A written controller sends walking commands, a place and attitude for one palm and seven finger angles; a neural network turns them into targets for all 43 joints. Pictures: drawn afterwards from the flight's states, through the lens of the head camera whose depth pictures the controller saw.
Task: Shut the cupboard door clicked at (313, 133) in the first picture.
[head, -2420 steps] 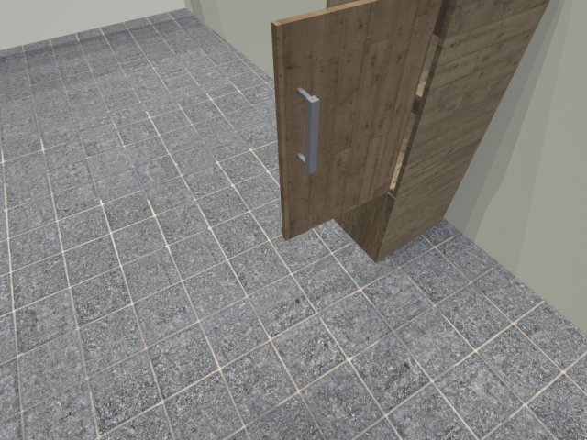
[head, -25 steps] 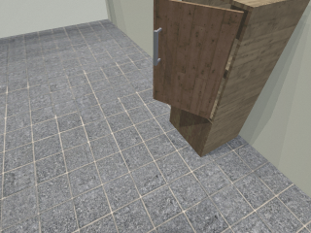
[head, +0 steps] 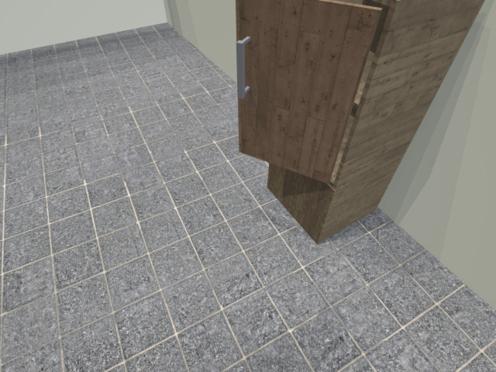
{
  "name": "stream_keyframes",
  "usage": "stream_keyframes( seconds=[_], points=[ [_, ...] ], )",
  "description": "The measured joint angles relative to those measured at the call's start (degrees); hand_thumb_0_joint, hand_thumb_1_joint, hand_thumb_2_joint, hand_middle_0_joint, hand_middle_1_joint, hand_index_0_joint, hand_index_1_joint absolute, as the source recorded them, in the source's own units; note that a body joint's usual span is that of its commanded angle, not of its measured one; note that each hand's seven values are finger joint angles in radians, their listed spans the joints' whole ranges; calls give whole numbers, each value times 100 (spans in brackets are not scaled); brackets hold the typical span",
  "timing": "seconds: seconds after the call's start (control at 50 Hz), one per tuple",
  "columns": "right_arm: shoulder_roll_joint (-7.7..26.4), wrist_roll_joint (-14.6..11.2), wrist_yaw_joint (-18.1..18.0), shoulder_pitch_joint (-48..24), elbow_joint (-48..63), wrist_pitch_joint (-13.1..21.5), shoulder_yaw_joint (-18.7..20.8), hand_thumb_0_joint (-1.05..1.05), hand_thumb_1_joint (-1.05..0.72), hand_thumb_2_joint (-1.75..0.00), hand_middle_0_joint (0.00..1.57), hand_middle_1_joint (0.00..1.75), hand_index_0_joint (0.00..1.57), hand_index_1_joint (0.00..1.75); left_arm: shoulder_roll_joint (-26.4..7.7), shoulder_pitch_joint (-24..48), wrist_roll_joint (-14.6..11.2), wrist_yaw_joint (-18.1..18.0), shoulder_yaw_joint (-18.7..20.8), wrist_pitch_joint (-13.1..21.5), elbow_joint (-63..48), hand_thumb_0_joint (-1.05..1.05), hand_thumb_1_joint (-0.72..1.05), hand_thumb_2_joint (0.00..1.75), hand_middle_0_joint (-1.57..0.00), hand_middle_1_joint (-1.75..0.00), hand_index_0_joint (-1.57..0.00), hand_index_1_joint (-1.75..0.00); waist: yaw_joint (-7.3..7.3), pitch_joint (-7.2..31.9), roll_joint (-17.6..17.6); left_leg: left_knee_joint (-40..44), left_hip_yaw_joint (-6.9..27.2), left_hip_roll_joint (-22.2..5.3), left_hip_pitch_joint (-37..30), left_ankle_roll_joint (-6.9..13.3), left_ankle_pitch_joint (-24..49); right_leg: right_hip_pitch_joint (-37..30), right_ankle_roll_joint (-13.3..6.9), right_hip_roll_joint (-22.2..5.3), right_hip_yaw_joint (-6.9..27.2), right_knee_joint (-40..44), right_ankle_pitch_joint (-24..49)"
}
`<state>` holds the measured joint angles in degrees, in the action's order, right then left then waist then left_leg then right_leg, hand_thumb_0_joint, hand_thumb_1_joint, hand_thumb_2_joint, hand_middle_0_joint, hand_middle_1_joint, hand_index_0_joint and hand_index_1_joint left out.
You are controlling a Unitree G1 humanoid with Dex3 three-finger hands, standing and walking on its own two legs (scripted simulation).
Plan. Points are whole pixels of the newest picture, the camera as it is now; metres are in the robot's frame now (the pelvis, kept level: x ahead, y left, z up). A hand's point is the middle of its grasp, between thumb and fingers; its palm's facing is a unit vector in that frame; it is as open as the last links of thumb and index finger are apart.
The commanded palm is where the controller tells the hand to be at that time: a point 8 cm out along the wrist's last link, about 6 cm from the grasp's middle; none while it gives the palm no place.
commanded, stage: look to check the result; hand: left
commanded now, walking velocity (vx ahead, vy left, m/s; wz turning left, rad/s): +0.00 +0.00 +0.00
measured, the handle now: (244, 68) +0.95 +0.06 +0.03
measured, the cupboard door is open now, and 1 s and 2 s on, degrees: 31 31 31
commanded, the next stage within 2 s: walk to a spot facing it in 0.32 s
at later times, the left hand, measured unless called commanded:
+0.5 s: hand out of the picture +0.03 +0.18 -0.17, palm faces +0.03 -0.97 -0.23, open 7.4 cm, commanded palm none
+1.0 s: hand out of the picture +0.06 +0.24 -0.17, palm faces +0.29 -0.92 -0.26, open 7.4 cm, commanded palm none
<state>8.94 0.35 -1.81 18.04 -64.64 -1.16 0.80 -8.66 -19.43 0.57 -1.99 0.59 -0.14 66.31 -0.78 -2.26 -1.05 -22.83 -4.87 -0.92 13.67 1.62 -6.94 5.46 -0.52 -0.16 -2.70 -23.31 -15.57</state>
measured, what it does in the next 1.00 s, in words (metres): lifts its right foot, turning left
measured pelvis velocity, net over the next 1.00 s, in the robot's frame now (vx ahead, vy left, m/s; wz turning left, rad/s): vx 0.02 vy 0.01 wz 0.30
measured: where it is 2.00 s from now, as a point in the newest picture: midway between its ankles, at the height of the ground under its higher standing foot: outside the picture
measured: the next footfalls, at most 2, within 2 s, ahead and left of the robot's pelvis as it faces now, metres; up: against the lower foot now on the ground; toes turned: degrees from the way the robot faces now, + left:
right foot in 1.18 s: +0.13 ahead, -0.14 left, +0.00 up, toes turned +26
left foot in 1.46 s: +0.00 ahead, +0.12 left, +0.00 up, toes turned +40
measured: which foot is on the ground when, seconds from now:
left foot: down 0.00-1.00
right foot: down 0.00-0.78, up 0.80-1.00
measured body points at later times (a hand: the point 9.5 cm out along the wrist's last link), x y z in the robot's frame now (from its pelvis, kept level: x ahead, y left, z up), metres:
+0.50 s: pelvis +0.02 -0.01 +0.00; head +0.03 -0.01 +0.45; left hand +0.03 +0.23 -0.15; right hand +0.05 -0.25 -0.16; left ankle +0.06 +0.10 -0.74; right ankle -0.03 -0.11 -0.74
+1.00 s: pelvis +0.02 +0.01 -0.01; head +0.08 +0.04 +0.44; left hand +0.05 +0.29 -0.15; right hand +0.13 -0.22 -0.15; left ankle +0.05 +0.11 -0.74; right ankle +0.05 -0.15 -0.68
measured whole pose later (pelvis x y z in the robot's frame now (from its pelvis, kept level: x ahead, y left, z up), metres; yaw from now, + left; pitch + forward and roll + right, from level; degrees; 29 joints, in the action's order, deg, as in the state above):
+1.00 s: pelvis +0.02 +0.01 -0.01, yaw +17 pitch +2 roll -2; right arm 11.9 1.6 -0.6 13.3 -54.3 -2.2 2.5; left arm -13.3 -7.4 1.1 -1.2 4.1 -2.7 52.2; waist -1.8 -6.3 -1.0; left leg -29.4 1.8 2.3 20.6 3.5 -10.3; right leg 26.0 2.6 -2.6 0.7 -56.3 -24.5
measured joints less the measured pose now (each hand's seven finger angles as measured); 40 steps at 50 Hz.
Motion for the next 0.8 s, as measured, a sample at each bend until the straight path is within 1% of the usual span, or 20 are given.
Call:
stream_keyframes(
  seconds=[0.2,0.46,0.52,0.58,0.62,0.68,0.7,0.72,0.74,0.76,0.78,0.8],
  points=[
    [148,-5,5,-209,-3,24,-10,0,-91,-89,19,30,20,30,-104,203,-9,28,-9,13,4,0,90,90,-20,-30,-20,-30,20,-80,8,-6,32,-32,-36,-43,-53,-89,-36,40,-24,93,-11],
    [260,-4,15,-571,45,71,-46,0,-90,-89,20,30,20,30,-192,572,-7,46,-25,54,-80,0,90,90,-20,-30,-20,-30,35,-64,45,68,73,-44,-159,-90,-107,-287,-62,67,-58,310,-6],
    [256,0,13,-600,97,50,-44,0,-90,-89,19,30,20,30,-197,617,-11,21,-12,31,-133,0,90,90,-20,-30,-20,-30,11,-47,49,5,114,-30,-111,-100,-143,-269,-59,57,-102,265,-50],
    [224,6,30,-560,195,-12,-16,0,-91,-89,19,30,20,30,-175,650,-6,-2,39,-23,-266,0,90,90,-20,-30,-20,-30,-18,-65,37,-288,241,2,76,-98,-268,-171,-61,33,-234,37,-204],
    [205,16,53,-508,266,-81,16,0,-91,-89,19,30,20,30,-154,658,7,-11,86,-58,-389,0,90,90,-20,-30,-20,-30,-24,-105,7,-724,316,-5,293,-101,-444,-117,-69,30,-370,-161,-344],
    [166,29,90,-424,377,-215,94,0,-91,-89,19,30,20,30,-142,656,58,-20,152,-97,-576,0,90,90,-20,-30,-20,-30,-31,-216,29,-1912,243,-53,666,-161,-1322,-93,-56,-41,-619,-495,-599],
    [149,25,105,-405,420,-247,116,0,-91,-89,19,30,20,30,-151,655,76,-19,175,-105,-626,0,90,90,-20,-30,-20,-30,-33,-262,73,-2137,187,-66,720,-177,-1548,-87,-33,-101,-694,-617,-692],
    [135,22,123,-387,476,-266,130,0,-91,-89,19,30,20,30,-168,653,87,-15,197,-115,-673,0,90,90,-20,-30,-20,-30,-38,-306,129,-2158,118,-79,718,-188,-1621,-69,2,-177,-763,-758,-792],
    [130,25,143,-366,544,-265,136,0,-91,-89,19,30,20,30,-191,646,83,-7,214,-125,-721,0,90,90,-20,-30,-20,-30,-48,-344,187,-1969,50,-85,659,-184,-1455,-23,50,-270,-826,-945,-911],
    [157,37,166,-330,633,-237,139,0,-90,-89,19,30,20,30,-202,625,66,7,226,-139,-778,0,90,90,-20,-30,-20,-30,-53,-352,196,-1644,51,-96,579,-115,-917,104,99,-348,-887,-1239,-1043],
    [173,60,172,-337,699,-194,152,0,-90,-89,20,30,20,30,-220,639,36,16,240,-167,-829,0,90,90,-20,-30,-20,-30,-55,-382,233,-1674,46,-21,645,-11,-847,337,150,-461,-854,-1692,-1114],
    [177,76,170,-377,749,-164,157,0,-90,-89,20,30,20,30,-249,668,24,13,249,-211,-883,0,90,90,-20,-30,-20,-30,-42,-436,278,-1771,28,54,711,93,-947,624,174,-495,-646,-2255,-1378]
  ],
)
